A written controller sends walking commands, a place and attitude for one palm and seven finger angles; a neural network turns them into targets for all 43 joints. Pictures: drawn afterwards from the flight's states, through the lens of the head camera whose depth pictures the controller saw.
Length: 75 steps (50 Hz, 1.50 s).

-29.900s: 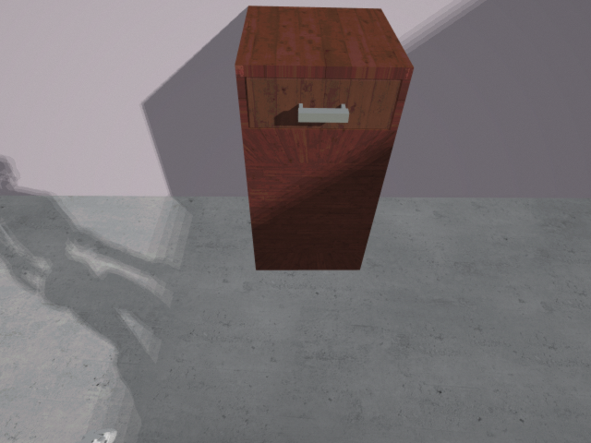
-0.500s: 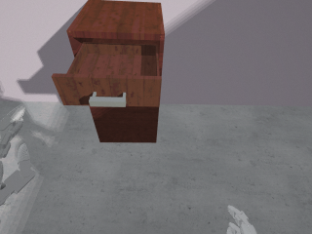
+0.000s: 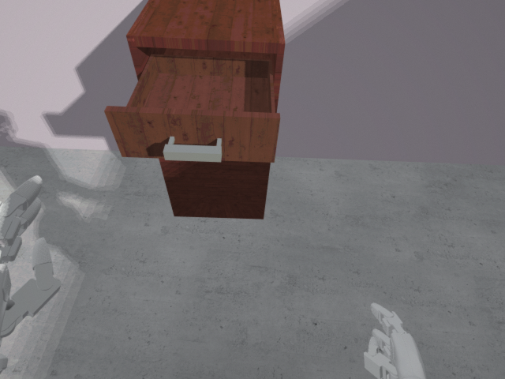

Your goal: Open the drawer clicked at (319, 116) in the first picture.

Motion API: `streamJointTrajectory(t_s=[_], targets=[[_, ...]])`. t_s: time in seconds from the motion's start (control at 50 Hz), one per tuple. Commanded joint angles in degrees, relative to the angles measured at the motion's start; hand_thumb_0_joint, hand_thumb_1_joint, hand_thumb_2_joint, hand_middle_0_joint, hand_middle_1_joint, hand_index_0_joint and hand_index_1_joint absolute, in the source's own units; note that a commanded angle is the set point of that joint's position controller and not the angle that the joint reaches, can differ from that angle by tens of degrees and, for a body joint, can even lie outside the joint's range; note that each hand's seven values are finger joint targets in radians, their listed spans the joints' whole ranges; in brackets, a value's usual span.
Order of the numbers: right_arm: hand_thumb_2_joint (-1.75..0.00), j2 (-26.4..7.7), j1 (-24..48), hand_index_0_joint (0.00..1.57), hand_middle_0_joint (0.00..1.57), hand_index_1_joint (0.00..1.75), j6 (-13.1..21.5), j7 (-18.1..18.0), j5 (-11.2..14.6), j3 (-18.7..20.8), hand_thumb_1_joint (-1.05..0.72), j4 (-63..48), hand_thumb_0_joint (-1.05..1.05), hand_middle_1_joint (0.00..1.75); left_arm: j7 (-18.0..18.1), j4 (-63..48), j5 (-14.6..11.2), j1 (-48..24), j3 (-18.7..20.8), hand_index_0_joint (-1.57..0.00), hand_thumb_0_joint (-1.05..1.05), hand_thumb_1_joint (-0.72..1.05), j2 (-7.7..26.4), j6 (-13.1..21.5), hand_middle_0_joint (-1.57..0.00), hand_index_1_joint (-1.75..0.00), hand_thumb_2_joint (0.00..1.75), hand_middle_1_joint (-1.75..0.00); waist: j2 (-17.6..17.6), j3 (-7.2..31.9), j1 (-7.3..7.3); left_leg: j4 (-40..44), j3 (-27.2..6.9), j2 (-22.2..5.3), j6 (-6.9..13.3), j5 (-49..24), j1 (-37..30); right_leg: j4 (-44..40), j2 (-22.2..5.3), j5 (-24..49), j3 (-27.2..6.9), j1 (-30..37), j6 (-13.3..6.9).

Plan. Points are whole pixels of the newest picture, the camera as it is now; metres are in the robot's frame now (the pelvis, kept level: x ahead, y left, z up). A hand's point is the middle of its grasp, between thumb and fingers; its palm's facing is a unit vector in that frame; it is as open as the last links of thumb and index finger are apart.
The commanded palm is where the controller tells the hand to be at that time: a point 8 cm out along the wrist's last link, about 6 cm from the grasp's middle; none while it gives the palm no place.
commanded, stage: let the arm hang, fingers relaxed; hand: left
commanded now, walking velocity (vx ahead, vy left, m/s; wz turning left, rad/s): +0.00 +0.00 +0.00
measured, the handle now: (194, 147) +0.60 +0.18 -0.01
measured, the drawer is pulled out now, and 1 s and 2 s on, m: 0.30 0.30 0.30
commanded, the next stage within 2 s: look to check the result in 1.14 s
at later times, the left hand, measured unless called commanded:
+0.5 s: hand out of the picture -0.04 +0.17 -0.18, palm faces -0.03 -0.99 -0.15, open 7.4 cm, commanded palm none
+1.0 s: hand out of the picture +0.05 +0.25 -0.15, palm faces +0.00 -0.93 -0.36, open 7.4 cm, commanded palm none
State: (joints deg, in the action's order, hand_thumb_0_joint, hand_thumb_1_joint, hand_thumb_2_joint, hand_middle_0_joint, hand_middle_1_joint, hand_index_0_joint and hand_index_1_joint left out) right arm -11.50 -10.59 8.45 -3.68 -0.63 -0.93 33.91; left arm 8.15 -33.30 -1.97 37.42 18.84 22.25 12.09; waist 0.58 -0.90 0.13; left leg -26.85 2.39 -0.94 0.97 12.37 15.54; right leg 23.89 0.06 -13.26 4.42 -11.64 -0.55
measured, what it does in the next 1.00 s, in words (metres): stands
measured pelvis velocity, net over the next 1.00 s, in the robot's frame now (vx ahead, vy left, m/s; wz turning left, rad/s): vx -0.03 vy -0.01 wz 0.01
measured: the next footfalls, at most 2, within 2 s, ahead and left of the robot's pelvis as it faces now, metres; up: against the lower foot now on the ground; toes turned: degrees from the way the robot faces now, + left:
none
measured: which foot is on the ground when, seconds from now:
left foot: down 0.00-1.00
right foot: down 0.00-1.00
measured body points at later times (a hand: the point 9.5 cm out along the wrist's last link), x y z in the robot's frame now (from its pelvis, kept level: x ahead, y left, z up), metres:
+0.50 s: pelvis -0.04 -0.01 +0.00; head -0.01 +0.01 +0.44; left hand -0.03 +0.22 -0.17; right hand -0.04 -0.29 -0.14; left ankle +0.02 +0.10 -0.74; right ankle -0.01 -0.11 -0.74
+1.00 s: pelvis -0.03 -0.01 +0.00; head -0.02 -0.02 +0.45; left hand +0.05 +0.30 -0.12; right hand +0.04 -0.28 -0.14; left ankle +0.02 +0.10 -0.74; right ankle -0.01 -0.11 -0.74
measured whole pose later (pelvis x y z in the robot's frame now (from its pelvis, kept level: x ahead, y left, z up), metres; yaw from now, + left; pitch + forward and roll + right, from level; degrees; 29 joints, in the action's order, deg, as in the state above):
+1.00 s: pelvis -0.03 -0.01 +0.00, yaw +1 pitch -2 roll +0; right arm -16.8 -7.9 -0.1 -0.2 -1.0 1.2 63.0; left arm 0.0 63.1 1.1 7.0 1.0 18.9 0.7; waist -1.9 -3.1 -0.1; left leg -20.8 1.6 0.2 1.0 7.3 11.5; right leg 21.5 0.0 -10.3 3.6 -9.2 -1.2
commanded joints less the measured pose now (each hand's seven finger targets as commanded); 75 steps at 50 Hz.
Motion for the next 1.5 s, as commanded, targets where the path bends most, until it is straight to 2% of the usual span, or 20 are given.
streamJointTrajectory(t_s=[0.0,0.02,0.04,0.06,0.1,0.14,0.18,0.22,0.26,0.3,0.34,0.36,0.42,0.46,0.48,0.78,0.86,1.02,1.24,1.48], targets=[[-0.90,-7.21,4.34,0.20,0.20,0.30,2.09,-0.89,0.04,2.81,-0.90,-8.17,0.00,0.30,1.42,-9.24,-0.77,0.72,8.13,-0.20,0.00,0.90,7.51,3.07,-0.20,-0.30,0.90,-0.30,-2.25,5.33,-0.46,4.51,-4.38,-3.09,-0.47,-9.51,-3.33,-4.57,-3.01,8.75,-4.68,0.76,0.17],[-0.90,-17.98,7.15,0.20,0.20,0.30,3.99,4.07,0.85,6.41,-0.90,7.28,0.00,0.30,-5.94,39.65,5.08,-9.84,-13.94,-0.20,0.00,0.90,1.54,-5.14,-0.20,-0.30,0.90,-0.30,-3.84,1.95,-3.13,-2.83,-6.33,-6.26,0.80,-18.36,-0.05,4.70,-6.44,12.33,-1.75,-6.65,-1.53],[-0.90,-16.54,2.66,0.20,0.20,0.30,-0.72,4.13,0.91,6.59,-0.90,6.98,0.00,0.30,-7.37,41.21,4.42,-10.71,-12.04,-0.20,0.00,0.90,2.04,-9.77,-0.20,-0.30,0.90,-0.30,-4.75,6.33,-2.19,-1.35,-6.65,-7.10,0.89,-22.08,-2.78,5.11,-5.43,9.04,-4.29,-6.45,-1.39],[-0.90,-16.34,2.46,0.20,0.20,0.30,-2.07,3.83,0.93,6.27,-0.90,5.46,0.00,0.30,-7.71,40.43,4.18,-10.96,-12.11,-0.20,0.00,0.90,1.42,-11.09,-0.20,-0.30,0.90,-0.30,-7.03,5.46,-2.11,-0.17,-7.67,-8.37,1.96,-21.38,-1.81,7.71,-3.87,2.38,-3.17,-7.33,-1.04],[-0.90,-16.30,2.65,0.20,0.20,0.30,-3.85,3.57,0.15,5.30,-0.90,5.09,0.00,0.30,-7.73,44.83,4.23,-14.36,-12.43,-0.20,0.00,0.90,2.42,-11.23,-0.20,-0.30,0.90,-0.30,-2.09,6.54,-1.46,1.90,-12.65,-10.50,5.35,-21.35,0.99,13.42,-2.06,-6.87,-4.54,-6.00,-1.18],[-0.90,-16.58,4.12,0.20,0.20,0.30,-4.95,3.35,-0.57,4.42,-0.90,5.79,0.00,0.30,-7.88,51.87,4.26,-15.91,-12.71,-0.20,0.00,0.90,3.66,-11.42,-0.20,-0.30,0.90,-0.30,2.77,6.29,-0.23,2.89,-13.60,-10.51,6.05,-16.12,3.49,11.71,-2.30,-7.42,-5.52,-2.20,-1.59],[-0.90,-15.74,5.52,0.20,0.20,0.30,-5.80,3.43,-0.60,4.15,-0.90,6.92,0.00,0.30,-8.00,59.45,4.40,-17.81,-13.04,-0.20,0.00,0.90,5.57,-11.29,-0.20,-0.30,0.90,-0.30,7.22,5.35,0.95,1.08,-10.44,-6.15,3.59,-5.45,5.56,4.19,-5.12,-1.77,-8.51,0.40,-2.65],[-0.90,-14.15,4.34,0.20,0.20,0.30,-7.14,3.44,-0.52,3.61,-0.90,9.11,0.00,0.30,-8.08,65.19,4.26,-22.63,-14.01,-0.20,0.00,0.90,7.31,-11.66,-0.20,-0.30,0.90,-0.30,9.57,2.36,-0.69,-4.17,-5.88,-0.91,1.39,3.38,1.90,-4.48,-10.56,-8.18,-13.96,-6.48,-5.18],[-0.90,-13.65,2.22,0.20,0.20,0.30,-8.36,3.29,-0.86,3.45,-0.90,11.85,0.00,0.30,-7.83,69.48,3.90,-27.61,-14.83,-0.20,0.00,0.90,7.67,-12.14,-0.20,-0.30,0.90,-0.30,4.36,-0.87,-2.13,-6.88,-3.87,-0.01,0.66,6.08,-3.10,-8.72,-12.03,-16.65,-15.55,-13.46,-7.02],[-0.90,-12.25,0.19,0.20,0.20,0.30,-8.84,3.30,-0.91,3.10,-0.90,14.18,0.00,0.30,-7.69,73.34,3.63,-28.87,-15.59,-0.20,0.00,0.90,6.48,-12.33,-0.20,-0.30,0.90,-0.30,-0.23,-1.83,-2.69,-4.60,-4.74,-0.95,0.71,3.41,-4.81,-7.97,-10.10,-16.63,-13.49,-13.89,-6.31],[-0.90,-12.67,-0.31,0.20,0.20,0.30,-8.53,3.07,-0.87,2.75,-0.90,16.10,0.00,0.30,-7.77,77.75,3.19,-27.40,-16.27,-0.20,0.00,0.90,5.13,-12.10,-0.20,-0.30,0.90,-0.30,-4.81,-1.43,-1.80,2.01,-8.30,-3.34,1.14,1.92,-2.15,-4.73,-6.96,-12.69,-10.74,-8.87,-4.52],[-0.90,-13.08,0.17,0.20,0.20,0.30,-8.51,2.97,-0.90,2.82,-0.90,16.97,0.00,0.30,-7.76,79.78,3.09,-25.77,-16.26,-0.20,0.00,0.90,4.61,-12.09,-0.20,-0.30,0.90,-0.30,-7.17,-1.29,-0.96,4.94,-9.57,-4.20,1.25,5.72,0.35,-4.66,-5.96,-13.49,-9.95,-5.94,-3.88],[-0.90,-12.98,-0.45,0.20,0.20,0.30,-8.34,2.63,-0.75,2.96,-0.90,19.43,0.00,0.30,-7.82,85.21,2.95,-23.24,-15.92,-0.20,0.00,0.90,4.03,-12.01,-0.20,-0.30,0.90,-0.30,-8.27,-0.10,0.20,7.63,-10.04,-4.27,1.42,8.48,2.21,-4.57,-5.54,-10.89,-9.32,-0.85,-3.70],[-0.90,-12.84,-1.48,0.20,0.20,0.30,-8.16,2.37,-0.64,3.05,-0.90,21.08,0.00,0.30,-7.80,87.79,2.79,-22.73,-15.93,-0.20,0.00,0.90,3.49,-11.67,-0.20,-0.30,0.90,-0.30,-7.69,1.38,0.06,7.57,-9.41,-4.26,1.31,7.12,0.35,-5.32,-5.76,-9.18,-9.21,0.22,-3.94],[-0.90,-12.84,-1.99,0.20,0.20,0.30,-8.14,2.27,-0.46,3.29,-0.90,21.54,0.00,0.30,-7.70,88.75,2.80,-22.63,-15.86,-0.20,0.00,0.90,3.58,-11.49,-0.20,-0.30,0.90,-0.30,-5.30,1.26,0.09,7.35,-9.50,-4.49,1.39,5.78,-0.83,-6.10,-5.77,-8.89,-8.99,-0.09,-3.99],[-0.90,-14.70,-0.47,0.20,0.20,0.30,-8.30,2.49,-0.60,4.32,-0.90,26.14,0.00,0.30,-7.43,93.88,2.99,-27.84,-15.51,-0.20,0.00,0.90,5.58,-11.21,-0.20,-0.30,0.90,-0.30,-0.02,-3.86,-0.58,10.18,-9.25,-5.17,1.51,6.32,-2.88,-9.48,-6.12,-11.19,-9.15,-3.33,-3.35],[-0.90,-15.30,0.79,0.20,0.20,0.30,-8.03,2.73,-0.72,4.10,-0.90,26.57,0.00,0.30,-7.50,93.74,3.03,-29.88,-15.54,-0.20,0.00,0.90,6.48,-11.02,-0.20,-0.30,0.90,-0.30,-0.24,-2.64,-0.78,11.07,-9.50,-5.38,1.41,4.24,-3.80,-8.97,-6.38,-8.50,-9.05,-1.95,-3.09],[-0.90,-16.72,4.29,0.20,0.20,0.30,-7.22,2.78,-0.41,3.57,-0.90,26.72,0.00,0.30,-7.32,93.78,2.86,-32.23,-15.87,-0.20,0.00,0.90,7.44,-10.23,-0.20,-0.30,0.90,-0.30,-0.57,1.49,-0.69,10.46,-8.23,-6.08,1.03,-9.38,-8.09,-8.08,-7.29,5.64,-8.33,2.79,-2.29],[-0.90,-17.93,6.47,0.20,0.20,0.30,-7.15,2.61,-0.37,3.16,-0.90,27.03,0.00,0.30,-7.31,94.24,2.79,-33.39,-15.91,-0.20,0.00,0.90,7.77,-10.23,-0.20,-0.30,0.90,-0.30,-2.45,2.12,-0.67,11.54,-7.71,-6.13,0.50,-10.26,-10.06,-9.72,-7.39,6.33,-8.66,4.37,-2.25],[-0.90,-18.26,6.45,0.20,0.20,0.30,-7.23,2.25,-0.16,3.02,-0.90,26.97,0.00,0.30,-7.08,94.67,2.71,-32.74,-15.90,-0.20,0.00,0.90,8.06,-10.05,-0.20,-0.30,0.90,-0.30,-0.54,4.21,-0.66,10.63,-7.00,-6.32,0.51,-14.41,-12.91,-9.91,-7.50,12.50,-8.44,5.94,-2.17]])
